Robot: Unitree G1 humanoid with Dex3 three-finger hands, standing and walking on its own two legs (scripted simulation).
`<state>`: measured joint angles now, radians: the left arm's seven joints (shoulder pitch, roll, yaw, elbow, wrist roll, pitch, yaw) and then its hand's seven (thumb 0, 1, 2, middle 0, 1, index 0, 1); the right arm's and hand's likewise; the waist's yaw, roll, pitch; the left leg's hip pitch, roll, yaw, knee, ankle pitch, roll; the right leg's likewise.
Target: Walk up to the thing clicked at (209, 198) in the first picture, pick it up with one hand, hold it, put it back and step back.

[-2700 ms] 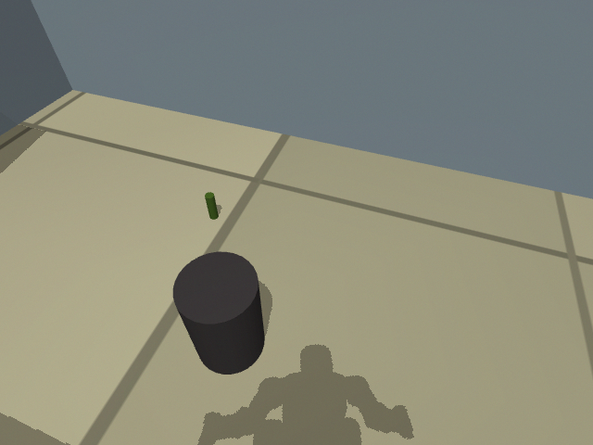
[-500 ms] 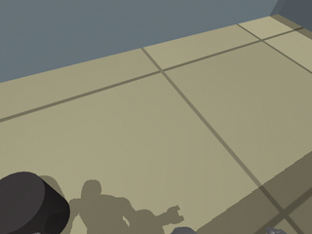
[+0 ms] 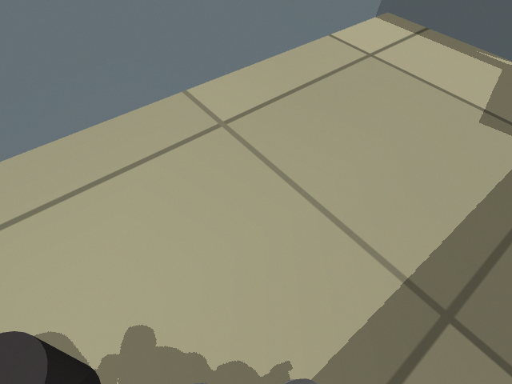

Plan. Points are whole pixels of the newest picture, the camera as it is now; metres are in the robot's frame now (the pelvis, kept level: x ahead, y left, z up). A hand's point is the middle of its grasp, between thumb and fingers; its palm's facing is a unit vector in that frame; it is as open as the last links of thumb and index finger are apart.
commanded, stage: walk up
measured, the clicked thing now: out of the picture +0.42 +1.21 -0.68
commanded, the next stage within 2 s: stand in 0.84 s
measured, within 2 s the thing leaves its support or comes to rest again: neither
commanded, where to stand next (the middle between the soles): +0.07 -0.01 m, yaw -4 degrees
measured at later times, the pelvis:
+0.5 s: pelvis +0.01 -0.01 +0.01, yaw -6 degrees
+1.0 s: pelvis +0.02 -0.01 +0.03, yaw -7 degrees
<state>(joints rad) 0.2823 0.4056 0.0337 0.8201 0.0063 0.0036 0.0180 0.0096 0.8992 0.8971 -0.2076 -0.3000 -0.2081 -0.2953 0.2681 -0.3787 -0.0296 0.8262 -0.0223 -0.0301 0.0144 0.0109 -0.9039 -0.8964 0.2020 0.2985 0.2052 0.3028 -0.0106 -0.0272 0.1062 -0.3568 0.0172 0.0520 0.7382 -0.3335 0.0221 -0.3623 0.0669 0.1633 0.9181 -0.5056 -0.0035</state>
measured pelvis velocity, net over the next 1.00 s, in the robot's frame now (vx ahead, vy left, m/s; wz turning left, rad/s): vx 0.02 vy -0.01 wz -0.12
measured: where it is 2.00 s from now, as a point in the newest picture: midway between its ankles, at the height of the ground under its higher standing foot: outside the picture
